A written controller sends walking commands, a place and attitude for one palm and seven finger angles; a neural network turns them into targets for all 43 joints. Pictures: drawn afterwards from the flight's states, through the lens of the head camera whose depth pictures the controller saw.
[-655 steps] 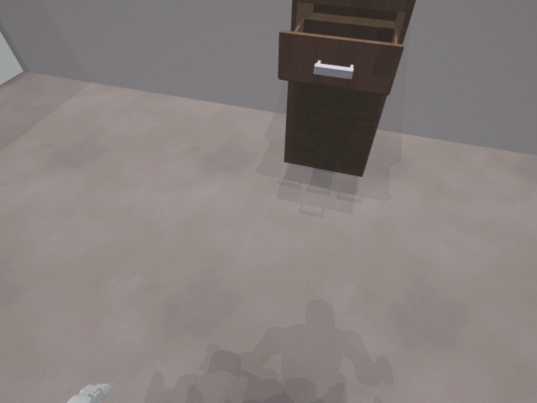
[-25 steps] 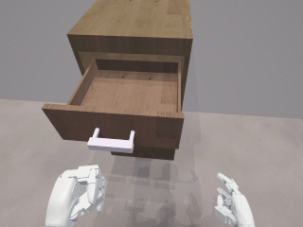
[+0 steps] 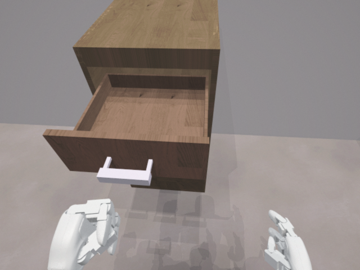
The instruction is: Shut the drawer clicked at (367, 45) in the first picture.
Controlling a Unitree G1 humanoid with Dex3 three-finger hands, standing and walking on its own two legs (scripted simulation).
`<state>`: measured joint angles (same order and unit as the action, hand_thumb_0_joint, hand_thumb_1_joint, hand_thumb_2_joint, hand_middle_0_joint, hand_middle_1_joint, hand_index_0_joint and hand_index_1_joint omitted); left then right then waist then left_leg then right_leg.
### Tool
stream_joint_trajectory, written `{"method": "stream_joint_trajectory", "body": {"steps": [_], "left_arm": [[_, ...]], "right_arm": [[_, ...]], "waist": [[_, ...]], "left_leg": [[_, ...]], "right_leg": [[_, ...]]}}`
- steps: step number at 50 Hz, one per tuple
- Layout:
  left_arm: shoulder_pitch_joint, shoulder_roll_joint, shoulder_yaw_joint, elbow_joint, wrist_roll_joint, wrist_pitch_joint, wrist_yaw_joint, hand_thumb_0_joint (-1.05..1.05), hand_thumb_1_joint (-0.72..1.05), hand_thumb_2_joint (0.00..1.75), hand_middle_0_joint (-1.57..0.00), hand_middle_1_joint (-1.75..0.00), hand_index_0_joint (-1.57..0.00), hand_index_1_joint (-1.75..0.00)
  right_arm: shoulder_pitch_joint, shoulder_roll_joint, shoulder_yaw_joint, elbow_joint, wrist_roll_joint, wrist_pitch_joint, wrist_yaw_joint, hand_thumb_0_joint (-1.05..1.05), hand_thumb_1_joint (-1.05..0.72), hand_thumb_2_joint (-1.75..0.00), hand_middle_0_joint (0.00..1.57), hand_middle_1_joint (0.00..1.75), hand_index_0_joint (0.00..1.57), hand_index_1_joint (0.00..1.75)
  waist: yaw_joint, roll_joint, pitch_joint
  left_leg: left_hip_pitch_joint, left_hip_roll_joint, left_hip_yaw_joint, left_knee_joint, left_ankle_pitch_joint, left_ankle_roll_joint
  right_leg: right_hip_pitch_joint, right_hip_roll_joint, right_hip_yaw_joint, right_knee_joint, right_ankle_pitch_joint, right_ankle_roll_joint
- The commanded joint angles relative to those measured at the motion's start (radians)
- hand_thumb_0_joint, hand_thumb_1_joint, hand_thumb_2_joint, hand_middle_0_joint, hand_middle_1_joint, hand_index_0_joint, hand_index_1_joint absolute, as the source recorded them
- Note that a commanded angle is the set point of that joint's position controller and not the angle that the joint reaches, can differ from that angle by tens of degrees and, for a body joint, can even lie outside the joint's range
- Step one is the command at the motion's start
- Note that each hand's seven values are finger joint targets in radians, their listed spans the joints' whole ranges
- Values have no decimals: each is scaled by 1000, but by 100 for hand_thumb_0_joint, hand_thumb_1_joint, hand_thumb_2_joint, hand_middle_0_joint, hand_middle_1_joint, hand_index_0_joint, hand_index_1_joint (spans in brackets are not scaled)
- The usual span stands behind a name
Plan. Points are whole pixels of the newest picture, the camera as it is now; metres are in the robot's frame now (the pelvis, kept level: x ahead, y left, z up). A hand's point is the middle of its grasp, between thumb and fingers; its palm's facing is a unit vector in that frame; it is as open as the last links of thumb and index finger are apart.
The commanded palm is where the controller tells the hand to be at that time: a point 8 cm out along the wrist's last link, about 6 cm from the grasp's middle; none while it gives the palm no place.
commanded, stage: bring the fist close to the handle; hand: left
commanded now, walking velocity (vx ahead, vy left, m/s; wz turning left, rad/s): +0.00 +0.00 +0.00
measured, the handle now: (127, 169) +0.35 +0.16 +0.02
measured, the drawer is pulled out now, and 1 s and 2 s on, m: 0.30 0.30 0.28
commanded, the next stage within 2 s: push the drawer shut in 1.44 s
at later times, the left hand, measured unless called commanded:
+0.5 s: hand (124, 229) +0.19 +0.12 +0.07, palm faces -0.05 -1.00 -0.02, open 3.2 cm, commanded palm +0.17 +0.17 +0.07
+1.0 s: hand (135, 213) +0.24 +0.12 +0.02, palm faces -0.07 -1.00 -0.03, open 3.2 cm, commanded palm +0.22 +0.17 +0.02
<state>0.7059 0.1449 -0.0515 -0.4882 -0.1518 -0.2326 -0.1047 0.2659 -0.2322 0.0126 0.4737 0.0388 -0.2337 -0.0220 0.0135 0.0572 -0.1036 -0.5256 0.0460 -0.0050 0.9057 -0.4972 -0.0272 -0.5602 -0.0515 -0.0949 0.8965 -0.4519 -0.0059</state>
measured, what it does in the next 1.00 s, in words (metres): stands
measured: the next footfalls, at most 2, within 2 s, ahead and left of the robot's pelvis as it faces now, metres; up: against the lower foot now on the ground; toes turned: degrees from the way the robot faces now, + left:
none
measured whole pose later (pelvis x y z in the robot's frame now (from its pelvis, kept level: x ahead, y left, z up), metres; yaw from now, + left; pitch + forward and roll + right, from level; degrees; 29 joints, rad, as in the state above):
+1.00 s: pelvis -0.02 +0.01 -0.03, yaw -1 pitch +15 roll +0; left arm 0.27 0.12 -0.05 -0.03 -0.11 -0.37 -0.05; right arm 0.24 -0.24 0.01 0.50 0.00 -0.16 0.00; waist -0.03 0.03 -0.12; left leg -0.82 0.04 0.00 1.11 -0.54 -0.02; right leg -0.86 -0.06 -0.07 1.09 -0.48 0.00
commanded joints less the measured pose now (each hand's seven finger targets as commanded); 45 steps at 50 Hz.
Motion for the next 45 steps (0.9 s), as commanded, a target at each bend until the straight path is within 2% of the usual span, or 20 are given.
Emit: {"method": "stream_joint_trajectory", "body": {"steps": [1,2,3,5,6,10,12,13,15,16,17,19,25,26,30,31,32,35,43,45], "left_arm": [[14,51,37,-216,-13,-61,-7,0,90,90,-140,-160,-140,-160],[11,63,52,-210,-14,-60,-8,0,90,90,-140,-160,-140,-160],[0,41,29,-199,-15,-59,-11,0,90,90,-140,-160,-140,-160],[-40,58,48,-148,-7,-62,-5,0,90,90,-140,-160,-140,-160],[-58,33,23,-136,-6,-67,-8,0,90,90,-140,-160,-140,-160],[-71,55,51,-119,-1,-91,-5,0,90,90,-140,-160,-140,-160],[-76,32,23,-127,3,-105,-4,0,90,90,-140,-160,-140,-160],[-75,21,13,-118,-1,-108,-3,0,90,90,-140,-160,-140,-160],[-93,51,43,-80,8,-116,8,0,90,90,-140,-160,-140,-160],[-103,25,16,-78,11,-121,7,0,90,90,-140,-160,-140,-160],[-132,24,8,-72,12,-126,8,0,90,90,-140,-160,-140,-160],[-135,17,1,-53,16,-134,13,0,90,90,-140,-160,-140,-160],[-202,34,16,-3,35,-147,44,0,90,90,-140,-160,-140,-160],[-204,15,1,9,34,-148,47,0,90,90,-140,-160,-140,-160],[-266,25,9,34,45,-161,63,0,90,90,-140,-160,-140,-160],[-260,3,-8,55,41,-160,62,0,90,90,-140,-160,-140,-160],[-294,18,4,57,41,-163,65,0,90,90,-140,-160,-140,-160],[-316,42,34,114,45,-162,71,0,90,90,-140,-160,-140,-160],[-474,18,22,190,38,-194,63,0,90,90,-140,-160,-140,-160],[-466,51,57,225,38,-200,64,0,90,90,-140,-160,-140,-160]], "right_arm": [[-89,-78,-36,-176,1,-62,-6,0,-90,-90,20,30,20,30],[-88,-79,-39,-175,3,-61,-6,0,-90,-90,20,30,20,30],[-93,-80,-36,-176,1,-63,-7,0,-90,-90,20,30,20,30],[-96,-86,-37,-163,-2,-58,-10,0,-90,-90,20,30,20,30],[-86,-86,-33,-166,-5,-58,-8,0,-90,-90,20,30,20,30],[-88,-90,-38,-166,-9,-55,-6,0,-90,-90,20,30,20,30],[-79,-87,-38,-172,-9,-55,0,0,-90,-90,20,30,20,30],[-78,-85,-39,-174,-10,-57,1,0,-90,-90,20,30,20,30],[-82,-91,-41,-162,-12,-49,1,0,-90,-90,20,30,20,30],[-78,-91,-40,-168,-15,-48,3,0,-90,-90,20,30,20,30],[-75,-93,-40,-169,-15,-47,4,0,-90,-90,20,30,20,30],[-77,-95,-41,-172,-15,-45,6,0,-90,-90,20,30,20,30],[-74,-103,-42,-174,-21,-26,8,0,-90,-90,20,30,20,30],[-70,-100,-42,-176,-23,-24,9,0,-90,-90,20,30,20,30],[-66,-106,-45,-172,-26,-16,11,0,-90,-90,20,30,20,30],[-62,-103,-43,-174,-27,-14,13,0,-90,-90,20,30,20,30],[-62,-106,-44,-171,-27,-12,13,0,-90,-90,20,30,20,30],[-62,-112,-45,-162,-31,0,12,0,-90,-90,20,30,20,30],[-64,-113,-49,-144,-33,15,13,0,-90,-90,20,30,20,30],[-64,-117,-52,-140,-32,21,14,0,-90,-90,20,30,20,30]], "waist": [[-4,-98,-80],[-3,-108,-81],[-9,-95,-66],[-18,-126,-35],[-22,-122,-39],[-10,-95,-90],[-12,-59,-120],[-14,-68,-123],[-16,-85,-99],[-20,-74,-99],[-28,-86,-101],[-25,-68,-101],[-29,-81,-121],[-30,-77,-136],[-33,-69,-167],[-32,-84,-173],[-37,-72,-176],[-36,-104,-172],[-48,-87,-225],[-39,-85,-234]], "left_leg": [[-4,-55,16,-128,280,56],[-4,-53,17,-129,279,55],[-7,-55,18,-126,274,54],[-29,-54,13,-120,252,53],[-26,-58,13,-120,242,53],[-25,-57,13,-115,256,51],[-12,-57,13,-112,291,49],[-15,-55,13,-105,295,49],[-44,-53,9,-100,285,47],[-46,-55,9,-97,284,46],[-54,-55,8,-90,269,46],[-61,-54,6,-88,259,44],[-105,-54,4,-68,220,41],[-105,-55,4,-63,220,42],[-119,-53,4,-42,229,40],[-130,-56,5,-38,228,40],[-135,-54,5,-30,223,39],[-175,-55,6,-17,206,39],[-209,-55,4,25,198,39],[-225,-54,5,33,200,39]], "right_leg": [[137,26,42,-170,261,5],[137,28,39,-168,259,6],[125,28,40,-168,257,7],[103,29,48,-178,219,8],[94,29,48,-176,207,8],[104,30,42,-150,223,2],[104,32,27,-122,269,-2],[99,32,28,-118,279,0],[87,34,30,-116,263,-2],[76,34,29,-108,263,-2],[63,34,30,-106,246,-1],[45,36,24,-91,228,-4],[12,37,31,-71,170,-8],[7,37,31,-63,175,-8],[-10,37,32,-41,183,-10],[-6,37,35,-39,189,-10],[-19,37,37,-35,185,-9],[-22,35,46,-31,167,-10],[-66,32,51,11,168,-11],[-69,33,53,19,163,-14]]}}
